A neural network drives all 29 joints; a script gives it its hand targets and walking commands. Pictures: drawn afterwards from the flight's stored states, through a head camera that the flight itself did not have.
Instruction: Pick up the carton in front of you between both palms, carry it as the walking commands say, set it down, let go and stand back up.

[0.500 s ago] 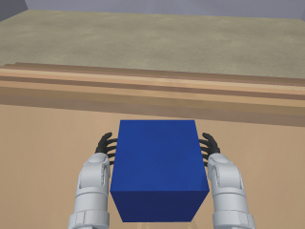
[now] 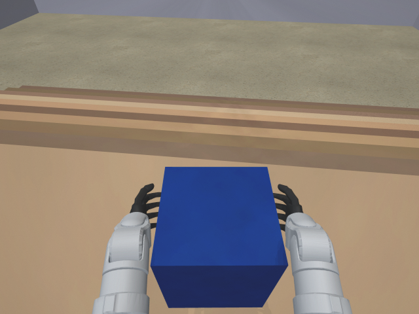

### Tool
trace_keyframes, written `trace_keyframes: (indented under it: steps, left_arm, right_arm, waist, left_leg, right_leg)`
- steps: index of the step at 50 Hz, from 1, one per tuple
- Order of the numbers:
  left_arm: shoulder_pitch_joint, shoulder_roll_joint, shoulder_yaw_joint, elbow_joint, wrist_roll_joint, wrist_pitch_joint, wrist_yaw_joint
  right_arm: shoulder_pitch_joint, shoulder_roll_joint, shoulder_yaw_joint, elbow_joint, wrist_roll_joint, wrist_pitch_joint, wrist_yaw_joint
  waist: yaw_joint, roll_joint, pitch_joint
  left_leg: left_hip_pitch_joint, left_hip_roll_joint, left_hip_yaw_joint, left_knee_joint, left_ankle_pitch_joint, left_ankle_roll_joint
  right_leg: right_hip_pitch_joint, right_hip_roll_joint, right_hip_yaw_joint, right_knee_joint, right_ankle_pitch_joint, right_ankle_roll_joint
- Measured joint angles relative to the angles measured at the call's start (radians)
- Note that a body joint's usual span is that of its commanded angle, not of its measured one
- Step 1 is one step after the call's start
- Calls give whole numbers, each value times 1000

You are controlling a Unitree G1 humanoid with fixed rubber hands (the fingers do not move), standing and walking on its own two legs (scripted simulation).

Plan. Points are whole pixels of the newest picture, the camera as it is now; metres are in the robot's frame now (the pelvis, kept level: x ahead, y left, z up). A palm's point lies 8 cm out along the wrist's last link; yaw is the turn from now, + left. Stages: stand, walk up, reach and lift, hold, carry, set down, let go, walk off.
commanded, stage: hold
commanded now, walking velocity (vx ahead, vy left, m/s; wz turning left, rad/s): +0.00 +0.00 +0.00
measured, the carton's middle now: (215, 240) +0.28 +0.00 -0.02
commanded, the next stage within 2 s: carry in 0.20 s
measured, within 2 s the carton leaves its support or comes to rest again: neither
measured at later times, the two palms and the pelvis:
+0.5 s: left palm (142, 196) +0.33 +0.15 +0.07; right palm (289, 195) +0.34 -0.15 +0.07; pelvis +0.06 +0.00 -0.02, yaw +2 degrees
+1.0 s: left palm (146, 123) +0.56 +0.18 +0.09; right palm (258, 119) +0.58 -0.12 +0.08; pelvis +0.30 +0.01 -0.01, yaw +2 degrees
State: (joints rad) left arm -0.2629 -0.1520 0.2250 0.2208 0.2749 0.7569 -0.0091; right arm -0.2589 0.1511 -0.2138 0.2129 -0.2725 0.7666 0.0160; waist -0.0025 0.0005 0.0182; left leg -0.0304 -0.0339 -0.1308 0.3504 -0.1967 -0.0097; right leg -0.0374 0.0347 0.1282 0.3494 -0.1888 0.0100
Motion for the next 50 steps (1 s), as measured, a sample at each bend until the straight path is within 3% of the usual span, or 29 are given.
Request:
trace_keyframes:
  steps: [10,15,17,24,27,30,32,34,36,37,38,40,42,45,50]
  left_arm:
    - [6,2,-7,-7,-4,5,2]
    - [34,8,-32,-55,-33,25,17]
    - [43,10,-42,-105,-54,45,26]
    - [69,14,-100,-272,-119,193,73]
    - [84,19,-120,-345,-135,275,95]
    - [116,40,-102,-439,-165,336,100]
    - [134,40,-90,-483,-183,366,100]
    - [141,21,-83,-521,-189,388,100]
    - [135,20,-103,-554,-191,402,100]
    - [124,19,-118,-558,-190,405,100]
    - [116,19,-134,-553,-186,406,100]
    - [111,19,-148,-552,-177,421,103]
    - [112,19,-144,-566,-174,440,108]
    - [107,18,-125,-585,-173,457,111]
    - [99,17,-104,-588,-181,452,108]
  right_arm:
    - [7,-2,5,-8,3,5,-2]
    - [33,-7,27,-55,30,25,-15]
    - [40,-9,39,-104,48,45,-22]
    - [84,-37,77,-294,122,199,-58]
    - [90,-48,90,-349,155,273,-75]
    - [78,-12,104,-391,156,323,-92]
    - [101,-14,138,-436,155,353,-106]
    - [125,-20,149,-496,160,383,-113]
    - [137,-21,141,-560,166,407,-116]
    - [144,-22,128,-590,169,416,-117]
    - [150,-23,113,-608,174,423,-117]
    - [147,-23,96,-615,184,442,-117]
    - [129,-22,91,-605,190,458,-117]
    - [99,-18,95,-585,189,463,-114]
    - [92,-16,110,-581,169,451,-105]
  waist:
    - [0,0,-13]
    - [3,1,-96]
    - [6,1,-116]
    - [4,11,-192]
    - [8,-17,-205]
    - [8,-19,-200]
    - [4,11,-189]
    - [-4,37,-168]
    - [-16,53,-137]
    - [-25,56,-125]
    - [-24,53,-121]
    - [-16,27,-120]
    - [-4,3,-121]
    - [20,-21,-123]
    - [44,-26,-122]
  left_leg:
    - [-19,-1,2,12,-3,0]
    - [-137,19,48,115,-140,3]
    - [-171,29,67,136,-129,0]
    - [-253,74,119,261,-205,5]
    - [-232,67,165,227,-185,0]
    - [-199,60,201,208,-220,-7]
    - [-162,79,205,170,-230,-13]
    - [-119,98,197,124,-231,-16]
    - [-85,116,186,128,-252,-23]
    - [-96,127,188,192,-273,-23]
    - [-133,133,192,301,-273,-21]
    - [-239,106,186,551,-286,0]
    - [-342,90,205,692,-264,21]
    - [-452,87,239,639,-189,22]
    - [-537,83,285,327,-43,22]
  right_leg:
    - [-20,-1,-2,14,-5,1]
    - [-142,-22,-50,127,-158,1]
    - [-179,-32,-72,153,-156,-2]
    - [-223,-49,-131,222,-169,3]
    - [-219,-75,-123,240,-219,13]
    - [-297,-98,-155,404,-228,15]
    - [-356,-78,-203,474,-335,12]
    - [-387,-53,-250,404,-329,5]
    - [-365,-29,-297,233,-181,-7]
    - [-336,-25,-314,199,-74,-33]
    - [-319,-28,-328,204,-56,-54]
    - [-275,-37,-330,188,-114,-79]
    - [-216,-45,-324,122,-131,-74]
    - [-117,-56,-306,1,-110,-47]
    - [27,-75,-287,-91,-152,-22]
